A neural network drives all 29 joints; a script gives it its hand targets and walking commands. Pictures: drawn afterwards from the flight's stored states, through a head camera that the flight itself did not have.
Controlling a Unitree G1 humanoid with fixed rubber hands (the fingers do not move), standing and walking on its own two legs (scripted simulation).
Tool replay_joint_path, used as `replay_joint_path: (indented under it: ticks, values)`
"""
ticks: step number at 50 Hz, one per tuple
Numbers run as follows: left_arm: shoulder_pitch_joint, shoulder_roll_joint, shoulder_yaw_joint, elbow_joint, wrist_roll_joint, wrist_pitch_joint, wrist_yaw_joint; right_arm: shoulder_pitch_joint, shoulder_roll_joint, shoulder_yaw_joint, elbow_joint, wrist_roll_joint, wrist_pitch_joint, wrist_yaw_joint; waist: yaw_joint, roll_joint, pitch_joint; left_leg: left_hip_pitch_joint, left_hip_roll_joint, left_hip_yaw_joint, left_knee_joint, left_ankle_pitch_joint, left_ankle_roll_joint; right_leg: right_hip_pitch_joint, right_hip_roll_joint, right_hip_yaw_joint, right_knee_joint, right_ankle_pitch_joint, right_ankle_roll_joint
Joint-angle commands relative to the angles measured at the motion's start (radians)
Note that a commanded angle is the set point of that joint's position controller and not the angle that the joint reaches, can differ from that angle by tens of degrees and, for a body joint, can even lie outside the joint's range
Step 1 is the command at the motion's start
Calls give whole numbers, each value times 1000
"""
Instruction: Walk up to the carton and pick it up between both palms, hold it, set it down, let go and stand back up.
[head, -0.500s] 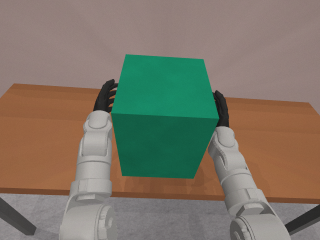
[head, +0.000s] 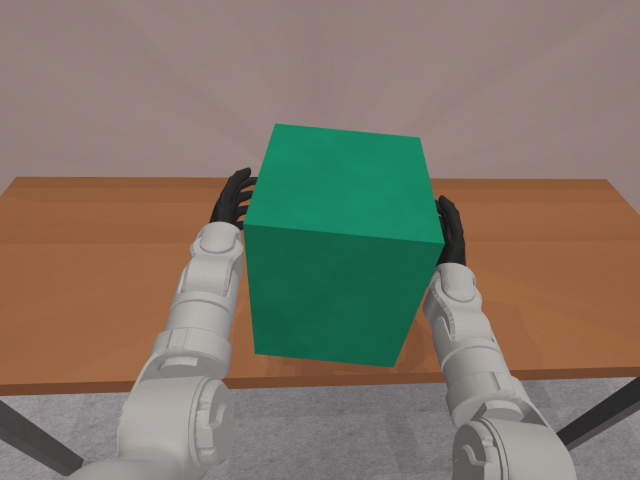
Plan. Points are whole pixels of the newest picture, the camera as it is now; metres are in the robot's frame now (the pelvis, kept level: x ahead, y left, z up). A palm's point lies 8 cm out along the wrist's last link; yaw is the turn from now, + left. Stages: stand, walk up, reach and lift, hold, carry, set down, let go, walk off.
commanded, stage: set down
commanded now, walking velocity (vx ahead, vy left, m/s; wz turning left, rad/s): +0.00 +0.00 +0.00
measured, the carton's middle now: (335, 248) +0.39 -0.05 +0.08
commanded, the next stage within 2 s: none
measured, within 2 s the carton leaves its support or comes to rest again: neither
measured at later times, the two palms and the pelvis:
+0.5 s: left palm (215, 226) +0.44 +0.11 +0.10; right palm (425, 253) +0.36 -0.17 +0.09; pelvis +0.02 +0.00 +0.00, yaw +1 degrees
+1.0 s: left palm (234, 230) +0.46 +0.09 +0.07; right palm (426, 272) +0.36 -0.19 +0.04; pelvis +0.03 +0.00 +0.00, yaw -1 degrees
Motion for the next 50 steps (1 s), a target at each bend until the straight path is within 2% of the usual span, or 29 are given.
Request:
replay_joint_path:
  ticks: [1,4,7,8,11,12,14,18,19,20,21,25,26,27,29,30,31,34,36,37,38,40,41,44,46,47,48,49,50]
  values:
    - [-683,-602,-312,-49,-73,-123,-187,-923,501,390,-228,-21,-84,115,17,58,-561,81,11,20,-95,284,-104,175,37,-57,10,219,-25]
    - [-700,-576,-240,12,-47,-151,-202,-941,538,373,-216,-56,-79,112,34,11,-531,-8,18,28,-131,144,-85,246,23,-55,22,199,-20]
    - [-773,-578,-274,-17,-66,-197,-194,-958,555,381,-239,-71,-102,113,10,15,-661,3,10,24,-106,227,-97,256,22,-49,36,301,-13]
    - [-790,-596,-290,-47,-74,-218,-193,-925,595,394,-229,-74,-105,111,37,29,-714,7,6,27,-101,248,-96,266,23,-46,48,345,-12]
    - [-775,-602,-279,27,-72,-227,-197,-922,624,399,-214,-76,-101,101,25,38,-687,-24,5,22,-76,274,-99,256,20,-45,69,384,-6]
    - [-802,-591,-277,21,-70,-238,-199,-916,624,389,-203,-84,-95,100,-3,35,-676,-21,10,16,-75,262,-104,255,16,-44,75,384,-10]
    - [-791,-598,-260,15,-68,-250,-205,-912,634,401,-198,-86,-93,98,32,33,-699,-22,8,17,-81,300,-102,267,19,-43,81,417,-7]
    - [-742,-574,-229,73,-44,-243,-224,-843,633,385,-146,-106,-88,82,9,30,-638,-45,4,14,-83,309,-103,318,14,-41,75,494,1]
    - [-739,-585,-246,70,-43,-245,-226,-852,625,383,-171,-97,-98,77,-22,50,-664,-18,6,11,-74,360,-112,318,16,-41,75,532,-4]
    - [-745,-585,-249,46,-54,-250,-225,-853,623,388,-158,-93,-106,77,-6,72,-688,0,12,-5,-67,411,-118,302,21,-49,78,538,-7]
    - [-750,-600,-267,36,-55,-249,-228,-848,623,384,-165,-96,-116,76,-28,76,-693,35,17,4,-46,473,-127,271,26,-57,69,548,-7]
    - [-756,-626,-331,-21,-73,-271,-211,-811,613,365,-97,-95,-152,81,-70,138,-735,170,58,-29,10,684,-175,122,62,-93,36,448,-42]
    - [-768,-626,-336,-17,-72,-271,-206,-794,594,356,-87,-102,-155,83,-50,146,-727,211,58,-40,21,702,-181,87,68,-97,24,421,-44]
    - [-743,-621,-327,41,-80,-267,-205,-786,576,349,-83,-95,-156,79,-78,138,-662,186,71,-42,15,685,-184,76,60,-91,9,390,-45]
    - [-724,-622,-321,64,-65,-265,-213,-798,574,330,-58,-99,-154,74,-63,136,-636,151,58,-38,-3,603,-171,87,54,-78,14,362,-50]
    - [-710,-633,-334,56,-68,-269,-210,-781,558,334,-87,-94,-166,73,-81,149,-646,164,58,-31,-11,627,-178,87,52,-75,16,369,-48]
    - [-724,-616,-333,82,-64,-273,-210,-788,556,320,-32,-112,-169,71,-56,148,-617,154,57,-32,-7,610,-185,70,55,-75,10,342,-48]
    - [-720,-615,-332,73,-69,-293,-205,-801,556,319,-54,-114,-194,72,-61,163,-679,166,66,-36,21,701,-196,67,62,-77,12,393,-54]
    - [-756,-597,-320,111,-67,-302,-195,-829,571,315,-40,-114,-195,69,-25,129,-675,122,58,-39,25,645,-180,62,61,-70,14,379,-45]
    - [-747,-618,-343,122,-77,-313,-192,-860,554,319,-76,-120,-208,74,-45,156,-722,142,78,-46,27,695,-179,55,60,-72,29,387,-55]
    - [-735,-624,-358,81,-84,-331,-188,-838,575,348,-77,-106,-217,73,-19,180,-780,184,69,-45,37,747,-184,52,64,-65,40,426,-51]
    - [-787,-608,-333,120,-82,-353,-174,-852,585,321,-48,-117,-225,78,-41,162,-788,161,90,-50,56,809,-202,15,60,-60,30,411,-52]
    - [-817,-564,-299,180,-56,-366,-183,-873,607,294,-30,-139,-218,80,-38,148,-747,120,80,-48,42,716,-184,6,55,-58,28,372,-48]
    - [-797,-572,-303,193,-49,-412,-173,-837,604,294,-17,-162,-249,88,2,158,-809,116,82,-47,28,727,-185,35,55,-50,46,417,-46]
    - [-781,-573,-294,217,-50,-433,-177,-819,602,289,-2,-189,-253,92,-26,155,-833,97,89,-45,37,717,-186,43,46,-46,63,441,-50]
    - [-768,-586,-279,239,-54,-435,-174,-827,593,290,14,-178,-255,87,11,157,-807,91,82,-42,36,753,-182,35,53,-43,58,461,-53]
    - [-775,-557,-250,271,-28,-436,-184,-831,616,280,16,-180,-252,83,-8,129,-779,69,79,-31,30,710,-173,53,41,-37,47,482,-44]
    - [-774,-556,-227,286,-16,-436,-192,-813,605,281,20,-197,-252,78,19,130,-776,26,65,-21,22,667,-159,80,39,-37,58,509,-42]
    - [-768,-575,-251,285,-34,-444,-191,-823,610,274,17,-201,-261,79,-29,140,-824,46,69,-29,32,702,-166,103,42,-37,66,555,-44]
